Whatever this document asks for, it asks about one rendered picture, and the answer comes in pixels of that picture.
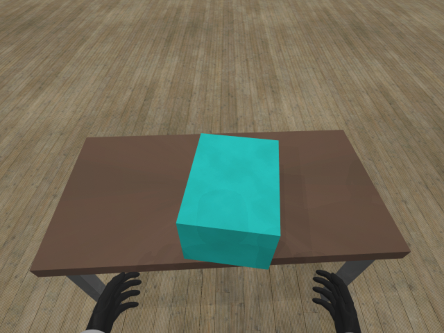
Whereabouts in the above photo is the table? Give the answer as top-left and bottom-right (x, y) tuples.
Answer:
(30, 130), (411, 305)

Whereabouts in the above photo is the carton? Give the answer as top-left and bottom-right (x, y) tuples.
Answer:
(176, 133), (280, 270)

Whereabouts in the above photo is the robot left hand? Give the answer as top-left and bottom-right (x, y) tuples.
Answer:
(86, 272), (142, 333)

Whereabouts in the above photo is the robot right hand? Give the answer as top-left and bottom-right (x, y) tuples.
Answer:
(312, 270), (361, 333)

